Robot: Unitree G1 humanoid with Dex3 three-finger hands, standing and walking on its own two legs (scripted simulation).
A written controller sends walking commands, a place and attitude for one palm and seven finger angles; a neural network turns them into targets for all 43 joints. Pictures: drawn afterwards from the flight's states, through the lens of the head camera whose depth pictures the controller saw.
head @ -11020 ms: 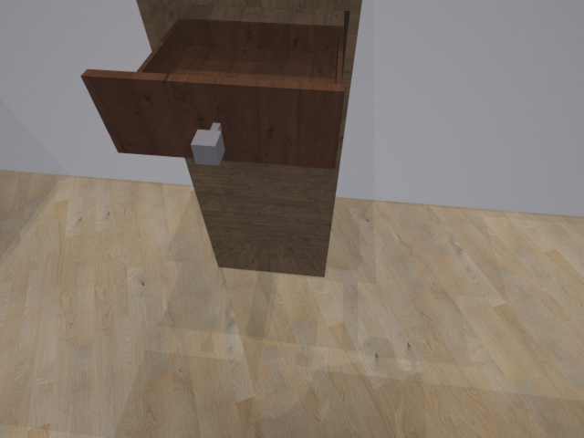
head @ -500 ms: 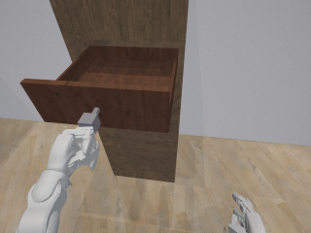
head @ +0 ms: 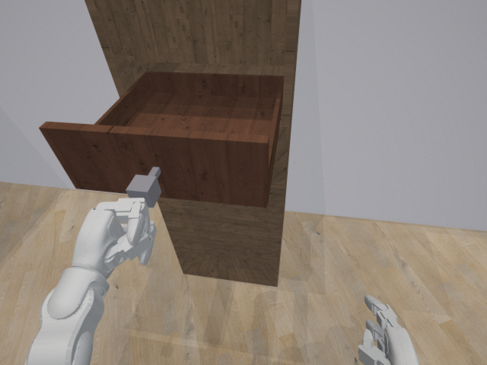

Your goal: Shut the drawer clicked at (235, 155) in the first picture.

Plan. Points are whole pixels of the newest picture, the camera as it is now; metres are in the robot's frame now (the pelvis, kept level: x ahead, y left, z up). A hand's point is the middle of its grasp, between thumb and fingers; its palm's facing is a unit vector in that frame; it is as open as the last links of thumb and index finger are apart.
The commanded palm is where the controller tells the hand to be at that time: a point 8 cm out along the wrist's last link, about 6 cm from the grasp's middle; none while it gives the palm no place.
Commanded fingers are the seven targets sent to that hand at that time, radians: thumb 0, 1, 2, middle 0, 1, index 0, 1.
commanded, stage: push the drawer shut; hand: left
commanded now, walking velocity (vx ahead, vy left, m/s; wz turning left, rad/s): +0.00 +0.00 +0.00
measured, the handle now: (148, 183) +0.36 +0.20 +0.14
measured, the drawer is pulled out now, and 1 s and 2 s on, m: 0.28 0.17 0.06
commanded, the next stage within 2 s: none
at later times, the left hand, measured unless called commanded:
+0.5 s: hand (157, 208) +0.30 +0.16 +0.15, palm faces -0.06 -1.00 -0.05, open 3.1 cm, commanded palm +0.29 +0.21 +0.15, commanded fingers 0.00 0.90 0.90 -1.40 -1.60 -1.40 -1.60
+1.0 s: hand (174, 174) +0.38 +0.16 +0.15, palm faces -0.07 -1.00 -0.03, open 3.0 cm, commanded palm +0.36 +0.21 +0.15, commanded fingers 0.00 0.90 0.90 -1.40 -1.60 -1.40 -1.60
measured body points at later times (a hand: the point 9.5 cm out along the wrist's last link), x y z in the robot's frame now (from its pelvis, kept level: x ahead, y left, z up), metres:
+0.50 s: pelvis -0.01 +0.01 +0.00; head -0.03 -0.01 +0.45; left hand +0.30 +0.22 +0.15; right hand +0.16 -0.22 -0.08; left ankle -0.02 +0.13 -0.73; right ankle +0.00 -0.11 -0.73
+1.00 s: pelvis -0.01 +0.01 +0.00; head -0.01 -0.01 +0.45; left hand +0.38 +0.21 +0.15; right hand +0.12 -0.24 -0.10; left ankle -0.02 +0.13 -0.73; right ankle +0.00 -0.11 -0.73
